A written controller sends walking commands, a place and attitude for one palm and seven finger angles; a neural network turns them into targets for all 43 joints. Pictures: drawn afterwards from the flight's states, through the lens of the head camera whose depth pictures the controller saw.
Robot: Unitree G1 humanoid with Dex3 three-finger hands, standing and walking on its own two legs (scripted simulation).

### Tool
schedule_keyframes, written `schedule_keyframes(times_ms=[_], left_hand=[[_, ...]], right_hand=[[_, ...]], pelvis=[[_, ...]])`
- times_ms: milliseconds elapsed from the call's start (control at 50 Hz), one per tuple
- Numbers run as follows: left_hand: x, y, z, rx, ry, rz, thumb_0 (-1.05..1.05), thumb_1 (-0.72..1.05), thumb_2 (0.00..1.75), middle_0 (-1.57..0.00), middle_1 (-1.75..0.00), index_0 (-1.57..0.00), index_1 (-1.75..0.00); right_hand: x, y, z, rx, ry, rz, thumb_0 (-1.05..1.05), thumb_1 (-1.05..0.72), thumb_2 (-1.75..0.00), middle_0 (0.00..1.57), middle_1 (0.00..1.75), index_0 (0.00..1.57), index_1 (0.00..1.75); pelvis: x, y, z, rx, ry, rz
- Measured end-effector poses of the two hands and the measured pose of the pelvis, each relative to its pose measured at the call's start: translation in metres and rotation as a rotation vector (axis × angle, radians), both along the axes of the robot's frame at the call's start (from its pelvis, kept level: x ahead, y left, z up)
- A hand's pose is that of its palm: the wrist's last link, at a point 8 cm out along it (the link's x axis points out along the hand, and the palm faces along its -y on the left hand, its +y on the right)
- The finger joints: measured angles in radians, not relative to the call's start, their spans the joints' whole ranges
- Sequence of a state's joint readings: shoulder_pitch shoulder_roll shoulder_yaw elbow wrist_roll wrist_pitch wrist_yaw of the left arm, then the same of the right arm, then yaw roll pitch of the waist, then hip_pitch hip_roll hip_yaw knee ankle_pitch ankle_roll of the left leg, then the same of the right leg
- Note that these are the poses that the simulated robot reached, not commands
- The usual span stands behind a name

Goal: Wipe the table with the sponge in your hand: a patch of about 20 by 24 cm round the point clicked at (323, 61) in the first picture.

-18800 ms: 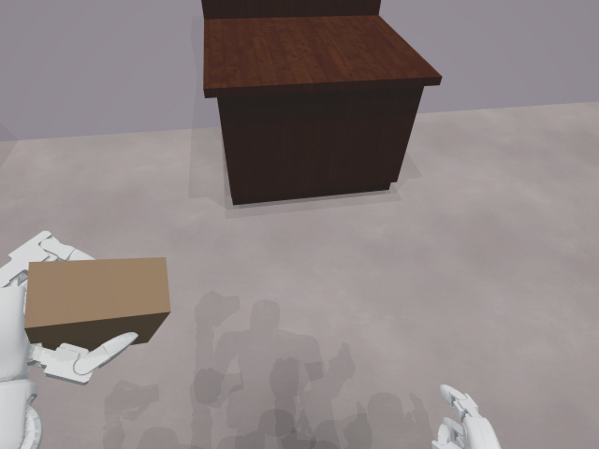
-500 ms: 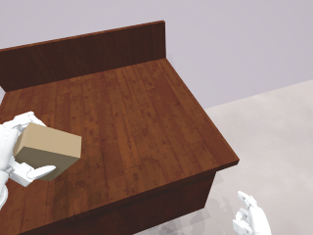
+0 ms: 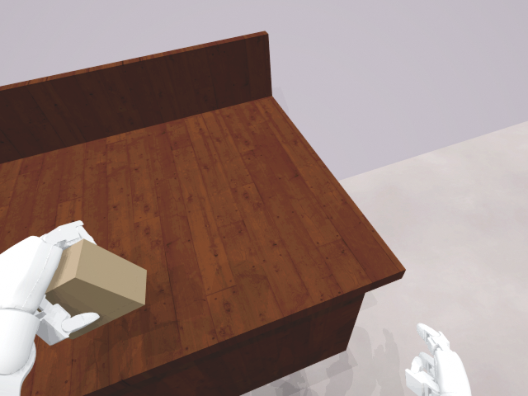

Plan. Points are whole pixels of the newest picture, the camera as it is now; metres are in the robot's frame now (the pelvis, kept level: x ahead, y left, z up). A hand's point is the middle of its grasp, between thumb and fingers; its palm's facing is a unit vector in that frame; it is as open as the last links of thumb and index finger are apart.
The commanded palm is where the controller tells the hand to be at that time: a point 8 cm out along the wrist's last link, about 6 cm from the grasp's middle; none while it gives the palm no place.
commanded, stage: turn the palm down, sponge in hand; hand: left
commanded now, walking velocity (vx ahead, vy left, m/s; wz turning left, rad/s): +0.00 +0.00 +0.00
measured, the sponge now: (88, 296) +0.21 +0.28 +0.08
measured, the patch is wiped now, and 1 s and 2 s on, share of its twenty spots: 0.00 0.00 0.00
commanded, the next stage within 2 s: move the sponge above the wiping area in 1.10 s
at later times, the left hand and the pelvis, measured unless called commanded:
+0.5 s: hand (72, 275) +0.23 +0.30 +0.11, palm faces +0.03 -0.17 -0.98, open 9.7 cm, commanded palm +0.19 +0.31 +0.17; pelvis +0.01 +0.03 +0.02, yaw +0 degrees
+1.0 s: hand (64, 260) +0.24 +0.31 +0.12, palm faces +0.07 -0.04 -1.00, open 9.7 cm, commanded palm +0.20 +0.30 +0.17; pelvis +0.01 +0.02 +0.02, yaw +0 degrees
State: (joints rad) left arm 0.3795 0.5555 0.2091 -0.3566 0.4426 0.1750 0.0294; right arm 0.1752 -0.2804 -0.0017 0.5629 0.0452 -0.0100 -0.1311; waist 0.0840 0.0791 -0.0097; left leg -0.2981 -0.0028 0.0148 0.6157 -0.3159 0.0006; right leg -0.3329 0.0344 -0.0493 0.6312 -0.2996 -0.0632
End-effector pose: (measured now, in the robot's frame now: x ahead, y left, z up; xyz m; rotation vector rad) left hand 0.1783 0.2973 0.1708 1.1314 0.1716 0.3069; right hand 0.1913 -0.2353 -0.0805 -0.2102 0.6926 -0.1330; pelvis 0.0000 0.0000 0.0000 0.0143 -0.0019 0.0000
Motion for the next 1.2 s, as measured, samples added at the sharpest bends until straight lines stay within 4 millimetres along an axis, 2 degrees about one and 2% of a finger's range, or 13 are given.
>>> schedule_keyframes(times_ms=[120, 220, 320, 420, 500, 620, 700, 820, 900, 960, 1040, 1120, 1200], left_hand=[[0.006, -0.012, 0.006, 0.08, -0.045, -0.075, 0.0, -0.46, 1.03, -0.77, -1.37, -0.77, -1.36], [0.011, 0.011, 0.015, 0.131, -0.049, 0.047, 0.0, -0.46, 1.03, -0.77, -1.37, -0.77, -1.36], [0.015, 0.028, 0.005, 0.143, 0.059, 0.146, 0.0, -0.45, 1.03, -0.77, -1.37, -0.77, -1.37], [0.021, 0.013, -0.012, 0.162, 0.149, 0.063, 0.0, -0.45, 1.03, -0.77, -1.37, -0.77, -1.37], [0.028, 0.004, -0.011, 0.229, 0.128, -0.004, 0.0, -0.45, 1.03, -0.77, -1.37, -0.77, -1.36], [0.034, 0.022, 0.009, 0.315, 0.057, 0.109, 0.0, -0.46, 1.03, -0.77, -1.37, -0.77, -1.36], [0.037, 0.032, 0.008, 0.301, 0.098, 0.209, 0.0, -0.45, 1.03, -0.77, -1.37, -0.77, -1.37], [0.043, 0.011, -0.017, 0.266, 0.233, 0.129, 0.0, -0.45, 1.03, -0.77, -1.37, -0.77, -1.37], [0.043, -0.002, -0.016, 0.299, 0.207, 0.035, 0.0, -0.46, 1.03, -0.77, -1.37, -0.77, -1.37], [0.041, 0.001, -0.004, 0.341, 0.14, 0.04, 0.0, -0.46, 1.03, -0.77, -1.37, -0.77, -1.36], [0.039, 0.015, 0.006, 0.336, 0.09, 0.143, 0.0, -0.46, 1.03, -0.77, -1.37, -0.77, -1.36], [0.038, 0.019, -0.002, 0.289, 0.149, 0.21, 0.0, -0.45, 1.03, -0.77, -1.37, -0.77, -1.37], [0.04, 0.005, -0.019, 0.268, 0.238, 0.148, 0.0, -0.45, 1.03, -0.77, -1.37, -0.77, -1.37]], right_hand=[[0.015, 0.026, 0.01, 0.026, -0.037, 0.036, 0.01, -0.91, -0.9, 0.2, 0.29, 0.2, 0.3], [0.025, 0.045, 0.015, 0.058, -0.036, 0.068, 0.01, -0.91, -0.9, 0.2, 0.29, 0.2, 0.3], [0.035, 0.059, 0.018, 0.071, -0.032, 0.104, 0.01, -0.91, -0.9, 0.2, 0.29, 0.2, 0.3], [0.043, 0.069, 0.02, 0.06, -0.028, 0.139, 0.01, -0.91, -0.9, 0.2, 0.29, 0.2, 0.3], [0.047, 0.074, 0.02, 0.052, -0.011, 0.163, 0.01, -0.91, -0.9, 0.2, 0.29, 0.2, 0.3], [0.054, 0.078, 0.018, 0.072, 0.02, 0.176, 0.01, -0.91, -0.9, 0.2, 0.29, 0.2, 0.3], [0.055, 0.074, 0.017, 0.087, 0.026, 0.172, 0.01, -0.91, -0.9, 0.2, 0.29, 0.23, 0.32], [0.058, 0.069, 0.017, 0.081, 0.027, 0.174, 0.01, -0.91, -0.9, 0.2, 0.29, 0.24, 0.32], [0.059, 0.068, 0.019, 0.069, 0.021, 0.176, 0.01, -0.91, -0.9, 0.2, 0.29, 0.23, 0.32], [0.059, 0.067, 0.02, 0.067, 0.021, 0.18, 0.01, -0.91, -0.9, 0.2, 0.29, 0.22, 0.31], [0.06, 0.066, 0.02, 0.081, 0.023, 0.179, 0.01, -0.91, -0.9, 0.2, 0.29, 0.23, 0.31], [0.06, 0.065, 0.019, 0.094, 0.019, 0.173, 0.01, -0.91, -0.9, 0.2, 0.29, 0.24, 0.32], [0.059, 0.064, 0.019, 0.093, 0.012, 0.171, 0.01, -0.91, -0.9, 0.2, 0.29, 0.24, 0.32]], pelvis=[[0.002, 0.009, 0.003, -0.006, -0.009, -0.003], [0.002, 0.016, 0.007, -0.009, -0.02, -0.002], [0.001, 0.022, 0.011, -0.011, -0.03, 0.006], [0.002, 0.028, 0.014, -0.011, -0.034, 0.006], [0.005, 0.029, 0.015, -0.012, -0.036, 0.002], [0.011, 0.029, 0.017, -0.014, -0.036, 0.002], [0.012, 0.029, 0.018, -0.013, -0.033, 0.011], [0.012, 0.028, 0.019, -0.01, -0.035, 0.009], [0.013, 0.026, 0.019, -0.009, -0.042, 0.001], [0.014, 0.023, 0.019, -0.011, -0.048, -0.004], [0.013, 0.02, 0.019, -0.013, -0.049, -0.002], [0.011, 0.02, 0.019, -0.011, -0.048, 0.006], [0.009, 0.02, 0.019, -0.008, -0.046, 0.009]])
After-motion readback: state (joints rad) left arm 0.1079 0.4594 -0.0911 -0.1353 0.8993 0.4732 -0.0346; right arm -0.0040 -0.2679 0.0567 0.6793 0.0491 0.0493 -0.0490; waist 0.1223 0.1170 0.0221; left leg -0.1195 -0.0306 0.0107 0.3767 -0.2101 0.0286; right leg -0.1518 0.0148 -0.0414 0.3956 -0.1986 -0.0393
